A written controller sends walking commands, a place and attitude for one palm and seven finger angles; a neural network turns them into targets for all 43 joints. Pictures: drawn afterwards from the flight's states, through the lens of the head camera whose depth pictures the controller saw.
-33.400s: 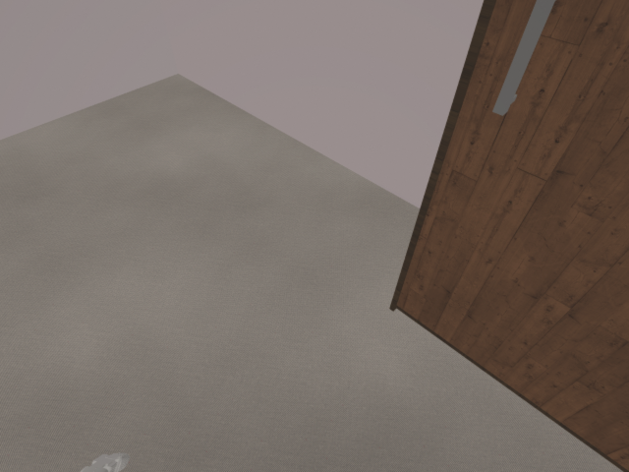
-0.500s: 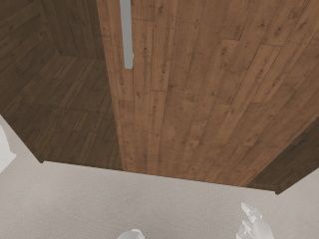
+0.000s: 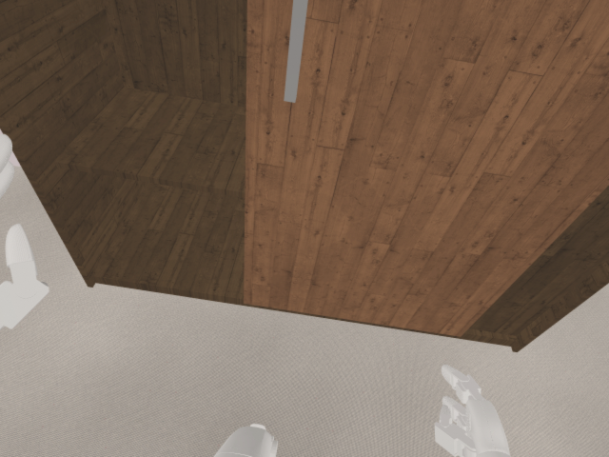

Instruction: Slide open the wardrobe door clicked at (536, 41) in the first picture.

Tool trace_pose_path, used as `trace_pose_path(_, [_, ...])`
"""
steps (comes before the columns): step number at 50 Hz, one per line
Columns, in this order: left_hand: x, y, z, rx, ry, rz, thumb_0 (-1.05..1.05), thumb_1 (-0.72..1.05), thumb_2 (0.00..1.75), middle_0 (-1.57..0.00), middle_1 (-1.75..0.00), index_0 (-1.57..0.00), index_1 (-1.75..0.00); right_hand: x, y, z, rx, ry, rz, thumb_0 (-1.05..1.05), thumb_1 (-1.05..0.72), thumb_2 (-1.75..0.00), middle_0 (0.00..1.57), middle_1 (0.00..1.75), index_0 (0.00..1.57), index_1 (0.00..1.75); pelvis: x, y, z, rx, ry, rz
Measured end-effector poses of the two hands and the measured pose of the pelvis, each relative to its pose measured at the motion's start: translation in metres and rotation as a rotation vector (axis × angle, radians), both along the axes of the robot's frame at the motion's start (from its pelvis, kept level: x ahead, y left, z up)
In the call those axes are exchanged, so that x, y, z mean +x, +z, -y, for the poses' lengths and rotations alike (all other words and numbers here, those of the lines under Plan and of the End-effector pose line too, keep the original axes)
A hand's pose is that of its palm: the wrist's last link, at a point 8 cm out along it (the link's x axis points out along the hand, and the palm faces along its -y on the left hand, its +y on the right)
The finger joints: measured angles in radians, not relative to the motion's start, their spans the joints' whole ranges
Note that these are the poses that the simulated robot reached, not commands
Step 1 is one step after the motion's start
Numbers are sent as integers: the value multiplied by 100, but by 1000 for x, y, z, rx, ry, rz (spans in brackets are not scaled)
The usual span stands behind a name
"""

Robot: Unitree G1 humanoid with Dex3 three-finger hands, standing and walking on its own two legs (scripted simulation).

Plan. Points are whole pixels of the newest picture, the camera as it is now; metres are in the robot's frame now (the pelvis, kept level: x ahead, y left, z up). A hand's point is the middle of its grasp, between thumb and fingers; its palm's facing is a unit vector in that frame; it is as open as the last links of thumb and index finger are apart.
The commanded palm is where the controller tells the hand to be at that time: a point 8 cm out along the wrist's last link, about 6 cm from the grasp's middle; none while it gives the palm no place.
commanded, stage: stop stepping back and stand still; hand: left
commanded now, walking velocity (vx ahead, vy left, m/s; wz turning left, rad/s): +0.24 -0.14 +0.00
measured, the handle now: (297, 39) +0.68 +0.16 +0.23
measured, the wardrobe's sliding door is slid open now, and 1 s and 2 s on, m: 0.55 0.55 0.55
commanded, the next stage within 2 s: let the arm hang, fingers relaxed in 0.50 s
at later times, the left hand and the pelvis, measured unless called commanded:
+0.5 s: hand out of the picture +0.17 +0.33 +0.20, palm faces +0.44 -0.74 -0.51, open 7.4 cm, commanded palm +0.12 +0.34 +0.20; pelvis -0.03 +0.04 +0.04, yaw -2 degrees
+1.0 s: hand out of the picture +0.06 +0.24 -0.16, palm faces +0.01 -0.98 -0.21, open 7.0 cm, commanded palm none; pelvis +0.03 +0.04 +0.01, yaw +1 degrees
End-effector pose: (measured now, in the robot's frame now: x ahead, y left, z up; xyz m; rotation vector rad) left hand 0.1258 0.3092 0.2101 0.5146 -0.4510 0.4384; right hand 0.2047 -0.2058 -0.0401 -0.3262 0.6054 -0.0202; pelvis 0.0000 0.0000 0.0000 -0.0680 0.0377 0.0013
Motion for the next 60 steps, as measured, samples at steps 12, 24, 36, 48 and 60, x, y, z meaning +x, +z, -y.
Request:
trace_pose_path(12, [38, -13, -25, -108, -154, -104, 2, 89, 90, -20, -31, -20, -30, -134, 8, -28, 44, -216, -115, 2, -90, -90, 21, 30, 20, 30, -42, 25, -37, 10, -22, 71])
trace_pose_path(24, [1, 16, -55, 73, 18, -239, 1, 88, 90, -21, -31, -22, -30, -167, -3, -7, -14, -295, -277, 2, -90, -90, 21, 30, 20, 30, -31, 45, -42, -8, -35, 14])
trace_pose_path(36, [45, -174, 8, -288, -35, -807, 1, 90, 90, -19, -30, -20, -30, -68, -37, 12, 66, -143, -198, 1, -90, -90, 21, 30, 20, 30, -14, 11, -28, 85, 3, 0])
trace_pose_path(48, [-65, -345, 29, -625, 129, -1642, -4, 100, 90, -21, -31, -21, -30, -111, -61, 9, -35, -223, -548, 1, -91, -90, 20, 30, 20, 30, 26, 9, -36, 71, 11, 20])
trace_pose_path(60, [-57, -317, 16, -556, 242, -1749, 0, 92, 90, -20, -30, -20, -30, -148, -90, -6, 81, -272, -801, 1, -91, -90, 21, 30, 20, 30, 59, 19, -33, 86, 25, 0])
